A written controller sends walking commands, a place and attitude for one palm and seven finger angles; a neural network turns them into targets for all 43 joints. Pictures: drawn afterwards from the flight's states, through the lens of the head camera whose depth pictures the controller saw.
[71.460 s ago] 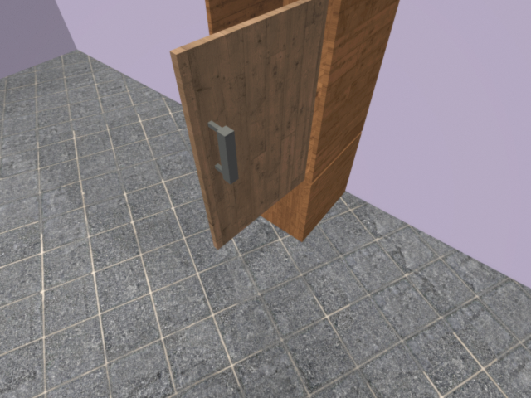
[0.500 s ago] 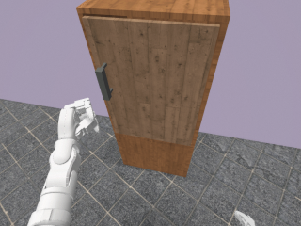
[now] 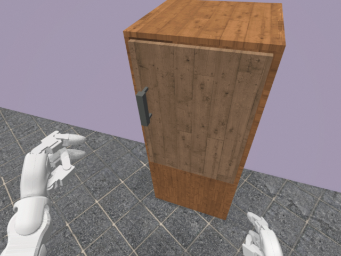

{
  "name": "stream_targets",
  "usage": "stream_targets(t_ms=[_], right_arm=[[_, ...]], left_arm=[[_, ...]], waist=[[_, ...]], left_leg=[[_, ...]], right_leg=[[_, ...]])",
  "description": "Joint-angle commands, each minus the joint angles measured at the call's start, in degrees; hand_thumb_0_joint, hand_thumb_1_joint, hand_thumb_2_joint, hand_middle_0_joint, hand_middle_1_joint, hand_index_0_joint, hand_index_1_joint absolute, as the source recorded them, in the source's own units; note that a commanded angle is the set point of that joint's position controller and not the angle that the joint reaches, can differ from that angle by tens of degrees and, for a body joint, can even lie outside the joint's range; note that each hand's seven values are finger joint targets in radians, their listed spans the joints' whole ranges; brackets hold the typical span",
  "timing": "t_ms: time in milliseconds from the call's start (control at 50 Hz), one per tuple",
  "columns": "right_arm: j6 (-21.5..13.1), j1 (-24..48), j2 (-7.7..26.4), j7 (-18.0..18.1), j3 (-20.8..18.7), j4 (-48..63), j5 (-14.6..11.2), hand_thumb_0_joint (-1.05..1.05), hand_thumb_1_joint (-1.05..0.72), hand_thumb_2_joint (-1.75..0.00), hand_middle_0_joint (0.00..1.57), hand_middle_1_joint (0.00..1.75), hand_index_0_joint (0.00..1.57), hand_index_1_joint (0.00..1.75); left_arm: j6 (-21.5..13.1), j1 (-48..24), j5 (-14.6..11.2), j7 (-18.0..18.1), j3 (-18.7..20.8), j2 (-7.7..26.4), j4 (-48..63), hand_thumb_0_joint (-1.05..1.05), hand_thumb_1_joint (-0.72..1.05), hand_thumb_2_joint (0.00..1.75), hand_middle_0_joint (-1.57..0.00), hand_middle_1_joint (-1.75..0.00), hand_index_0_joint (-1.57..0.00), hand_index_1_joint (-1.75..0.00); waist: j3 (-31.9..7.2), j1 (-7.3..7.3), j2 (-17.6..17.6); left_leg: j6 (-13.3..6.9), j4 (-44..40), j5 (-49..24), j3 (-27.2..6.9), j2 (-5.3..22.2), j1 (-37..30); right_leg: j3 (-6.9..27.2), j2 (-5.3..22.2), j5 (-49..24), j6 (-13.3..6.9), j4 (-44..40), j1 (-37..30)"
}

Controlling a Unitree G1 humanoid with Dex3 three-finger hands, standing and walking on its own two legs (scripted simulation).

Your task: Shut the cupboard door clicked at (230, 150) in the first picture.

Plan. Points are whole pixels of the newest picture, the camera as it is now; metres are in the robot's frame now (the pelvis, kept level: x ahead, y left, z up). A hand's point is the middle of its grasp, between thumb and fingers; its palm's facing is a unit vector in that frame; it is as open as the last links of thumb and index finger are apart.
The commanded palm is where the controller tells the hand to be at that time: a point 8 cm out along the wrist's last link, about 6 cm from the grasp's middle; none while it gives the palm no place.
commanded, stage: draw the hand back to the body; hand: left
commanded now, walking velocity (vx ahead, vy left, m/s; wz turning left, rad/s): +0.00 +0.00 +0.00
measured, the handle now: (145, 106) +0.59 +0.17 +0.03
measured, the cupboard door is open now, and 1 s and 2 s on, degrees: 0 0 0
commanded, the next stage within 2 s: step back with the hand held close in 0.60 s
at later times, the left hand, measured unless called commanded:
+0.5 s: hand (42, 179) +0.20 +0.27 +0.15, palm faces +0.48 -0.78 -0.39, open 7.3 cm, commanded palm +0.15 +0.30 +0.18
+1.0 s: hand (36, 185) +0.19 +0.28 +0.15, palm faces +0.40 -0.78 -0.48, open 7.4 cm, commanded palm +0.13 +0.32 +0.18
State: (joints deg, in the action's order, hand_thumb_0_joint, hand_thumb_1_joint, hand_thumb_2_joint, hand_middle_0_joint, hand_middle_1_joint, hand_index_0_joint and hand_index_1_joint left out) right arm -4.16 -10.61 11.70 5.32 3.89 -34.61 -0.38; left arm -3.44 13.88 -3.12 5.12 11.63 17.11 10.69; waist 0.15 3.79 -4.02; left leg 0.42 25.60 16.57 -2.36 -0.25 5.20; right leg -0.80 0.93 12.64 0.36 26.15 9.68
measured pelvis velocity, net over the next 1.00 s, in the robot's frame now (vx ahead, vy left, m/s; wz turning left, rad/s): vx -0.01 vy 0.02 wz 0.00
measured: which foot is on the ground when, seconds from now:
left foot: down 0.00-1.00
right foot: down 0.00-1.00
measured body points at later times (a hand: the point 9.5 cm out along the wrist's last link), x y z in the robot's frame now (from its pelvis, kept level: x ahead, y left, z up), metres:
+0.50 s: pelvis +0.01 +0.00 +0.00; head -0.01 -0.03 +0.45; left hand +0.17 +0.31 +0.18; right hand +0.20 -0.22 -0.09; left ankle -0.03 +0.13 -0.74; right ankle +0.02 -0.12 -0.74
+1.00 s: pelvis -0.01 +0.02 +0.00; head +0.01 +0.01 +0.45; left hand +0.16 +0.32 +0.17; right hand +0.16 -0.23 -0.09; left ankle -0.03 +0.13 -0.74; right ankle +0.02 -0.12 -0.74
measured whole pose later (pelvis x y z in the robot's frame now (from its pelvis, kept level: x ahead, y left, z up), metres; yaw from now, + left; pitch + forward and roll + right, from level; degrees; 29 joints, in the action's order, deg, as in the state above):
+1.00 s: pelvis -0.01 +0.02 +0.00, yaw +0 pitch +1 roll +0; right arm -1.2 -11.3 14.3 5.0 -0.8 -33.9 -0.4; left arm -8.0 31.6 -3.1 7.7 21.7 21.7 25.2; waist 0.3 0.5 -2.4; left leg -0.9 30.1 17.3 -1.8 -1.6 13.5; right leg -0.2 2.2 12.2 1.9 28.5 17.0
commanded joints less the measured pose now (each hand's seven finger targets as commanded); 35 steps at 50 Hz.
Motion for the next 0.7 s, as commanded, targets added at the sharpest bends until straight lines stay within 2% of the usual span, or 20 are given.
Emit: stream_targets(t_ms=[0,80,100,120,140,180,200,260,320,360,400,420,440,500,520,620,640,660,680], right_arm=[[-3.2,6.7,5.8,0.1,-3.2,8.7,0.1,0.0,-0.9,-0.9,0.2,0.3,0.2,0.3],[-3.8,6.7,5.7,-0.2,-3.6,8.6,0.3,0.0,-0.9,-0.9,0.2,0.3,0.2,0.3],[-3.9,6.6,5.8,-0.3,-3.7,8.6,0.3,0.0,-0.9,-0.9,0.2,0.3,0.2,0.3],[-4.2,6.9,6.0,-0.1,-3.9,8.4,0.4,0.0,-0.9,-0.9,0.2,0.3,0.2,0.3],[-4.3,6.6,5.7,-0.2,-3.9,8.6,0.3,0.0,-0.9,-0.9,0.2,0.3,0.2,0.3],[-4.4,6.4,5.5,-0.1,-4.1,8.5,0.1,0.0,-0.9,-0.9,0.2,0.3,0.2,0.3],[-4.6,6.2,5.7,-0.1,-4.3,8.5,0.1,0.0,-0.9,-0.9,0.2,0.3,0.2,0.3],[-4.9,5.8,6.1,0.0,-4.3,7.6,0.0,0.0,-0.9,-0.9,0.2,0.3,0.2,0.3],[-5.3,5.5,7.0,0.4,-4.7,7.1,0.1,0.0,-0.9,-0.9,0.2,0.3,0.2,0.3],[-5.2,5.6,6.8,0.5,-4.8,7.3,0.1,0.0,-0.9,-0.9,0.2,0.3,0.2,0.3],[-5.4,5.8,6.6,0.7,-4.8,7.5,0.3,0.0,-0.9,-0.9,0.2,0.3,0.2,0.3],[-5.6,6.1,6.7,0.7,-4.8,7.3,0.3,0.0,-0.9,-0.9,0.2,0.3,0.2,0.3],[-5.5,6.3,6.2,0.7,-4.6,7.6,0.3,0.0,-0.9,-0.9,0.2,0.3,0.2,0.3],[-5.8,6.7,5.7,0.6,-4.3,7.6,0.3,0.0,-0.9,-0.9,0.2,0.3,0.2,0.3],[-6.0,6.9,5.9,0.7,-4.3,7.4,0.3,0.0,-0.9,-0.9,0.2,0.3,0.2,0.3],[-5.7,6.7,5.7,0.7,-4.3,7.1,0.0,0.0,-0.9,-0.9,0.2,0.3,0.2,0.3],[-5.5,6.3,5.7,0.6,-4.3,7.3,0.0,0.0,-0.9,-0.9,0.2,0.3,0.2,0.3],[-5.4,6.6,5.7,0.6,-4.3,7.3,0.1,0.0,-0.9,-0.9,0.2,0.3,0.2,0.3],[-5.3,6.5,5.8,0.5,-4.5,7.4,0.0,0.0,-0.9,-0.9,0.2,0.3,0.2,0.3]], left_arm=[[-3.9,-4.8,-0.1,0.6,8.2,10.6,16.5,0.0,0.9,0.9,-0.47,-0.6,-0.47,-0.6],[-4.0,0.7,0.0,0.8,11.7,12.3,20.8,0.0,0.9,0.9,-0.36,-0.48,-0.36,-0.48],[-4.0,2.1,-0.1,1.0,12.8,12.9,21.3,0.0,0.9,0.9,-0.34,-0.45,-0.34,-0.45],[-4.0,4.1,-0.2,1.1,14.7,14.4,21.4,0.0,0.9,0.9,-0.31,-0.42,-0.31,-0.42],[-4.1,4.6,-0.2,1.2,14.9,14.1,22.7,0.0,0.9,0.9,-0.28,-0.39,-0.28,-0.39],[-4.2,7.1,-0.4,1.4,16.3,14.4,23.6,0.0,0.9,0.9,-0.23,-0.33,-0.23,-0.33],[-4.3,7.7,-0.4,1.6,17.7,15.5,24.6,0.0,0.9,0.9,-0.2,-0.3,-0.2,-0.3],[-3.7,5.3,0.0,1.4,13.3,11.5,21.5,0.0,0.9,0.9,-0.2,-0.3,-0.2,-0.3],[-3.4,3.1,0.3,1.7,12.4,11.3,20.1,0.0,0.9,0.9,-0.2,-0.3,-0.2,-0.3],[-3.7,2.6,0.4,2.0,12.9,11.9,21.0,0.0,0.9,0.9,-0.2,-0.3,-0.2,-0.3],[-4.0,3.9,0.2,2.2,14.2,12.9,21.7,0.0,0.9,0.9,-0.2,-0.3,-0.2,-0.3],[-4.0,4.9,0.3,2.2,15.6,14.3,22.1,0.0,0.9,0.9,-0.2,-0.3,-0.2,-0.3],[-4.2,4.7,0.2,2.2,15.1,13.8,23.3,0.0,0.9,0.9,-0.2,-0.3,-0.2,-0.3],[-4.4,4.9,0.2,2.4,15.7,14.2,23.9,0.0,0.9,0.9,-0.2,-0.3,-0.2,-0.3],[-4.3,5.4,0.1,2.3,16.6,15.1,23.3,0.0,0.9,0.9,-0.2,-0.3,-0.2,-0.3],[-3.9,6.0,-0.1,1.9,15.4,13.1,20.2,0.0,0.9,0.9,-0.2,-0.3,-0.2,-0.3],[-4.1,5.7,-0.2,1.9,15.1,12.8,20.9,0.0,0.9,0.9,-0.2,-0.3,-0.2,-0.3],[-4.0,5.5,-0.2,1.9,15.2,12.9,20.3,0.0,0.9,0.9,-0.2,-0.3,-0.2,-0.3],[-4.1,5.6,-0.2,1.8,14.8,12.4,20.6,0.0,0.9,0.9,-0.2,-0.3,-0.2,-0.3]], waist=[[-6.4,-0.48,1.0],[-6.3,-0.01,-0.3],[-6.0,0.19,0.5],[-6.0,0.58,0.2],[-6.0,0.39,-0.5],[-5.2,0.49,0.7],[-6.1,0.7,-0.2],[-0.9,-0.68,0.3],[0.2,-1.01,1.6],[-2.4,-0.63,1.3],[-5.1,0.05,2.7],[-5.7,0.52,1.3],[-6.4,0.57,0.6],[-4.3,0.62,-1.3],[-3.3,0.78,-0.8],[0.4,0.28,-0.8],[-1.0,0.08,0.1],[-0.2,0.18,0.1],[-1.4,0.1,0.7]], left_leg=[[-1.0,-5.5,-14.7,2.5,0.4,3.8],[-0.7,-5.3,-17.5,2.5,0.6,3.9],[-0.7,-5.2,-18.1,2.4,0.6,4.1],[-0.9,-5.1,-18.2,2.7,0.7,3.8],[-0.7,-5.1,-18.0,2.7,0.6,4.1],[-0.7,-4.9,-18.4,2.8,0.8,4.2],[-0.7,-4.8,-18.2,3.0,0.7,3.8],[-0.9,-5.2,-15.5,3.0,0.8,4.7],[-1.3,-5.4,-13.7,2.6,0.8,4.0],[-1.4,-5.3,-13.5,2.6,0.6,3.5],[-1.6,-5.0,-14.5,2.7,0.3,3.1],[-1.6,-4.9,-15.2,2.7,0.3,3.1],[-1.5,-4.9,-15.6,2.8,0.3,2.9],[-1.1,-5.1,-14.6,2.8,0.2,4.0],[-1.2,-5.1,-14.4,2.7,0.3,4.4],[-1.2,-5.6,-12.3,3.1,0.7,4.8],[-1.2,-5.7,-12.6,3.1,0.7,4.7],[-1.2,-5.7,-12.1,3.1,0.7,5.1],[-1.3,-5.7,-12.1,3.1,0.7,4.5]], right_leg=[[-1.9,-0.3,-10.0,-1.1,-3.2,-7.6],[-2.0,-0.2,-12.0,-1.1,-2.8,-8.6],[-2.1,-0.2,-12.3,-1.1,-2.8,-8.5],[-1.8,-0.2,-12.7,-0.9,-3.4,-8.5],[-1.9,0.0,-12.5,-1.0,-2.9,-8.8],[-2.0,-0.2,-12.5,-0.9,-2.8,-8.2],[-1.8,-0.1,-12.5,-0.9,-2.9,-8.4],[-2.0,-0.1,-9.4,-0.7,-3.8,-4.9],[-2.1,-0.3,-7.3,-0.6,-4.5,-3.5],[-1.9,0.0,-6.8,-0.7,-3.7,-4.7],[-1.8,0.2,-8.4,-0.7,-3.3,-6.4],[-1.5,0.2,-9.3,-0.8,-3.5,-7.2],[-1.5,0.4,-9.6,-0.8,-3.1,-7.9],[-1.5,0.2,-8.9,-0.9,-3.4,-7.3],[-1.3,0.0,-8.8,-0.9,-4.2,-6.9],[-1.1,-0.2,-6.4,-0.9,-5.4,-4.8],[-1.3,0.0,-6.5,-0.8,-4.8,-5.9],[-1.2,0.0,-6.1,-0.8,-4.8,-5.5],[-1.3,-0.1,-5.9,-0.8,-4.8,-5.7]])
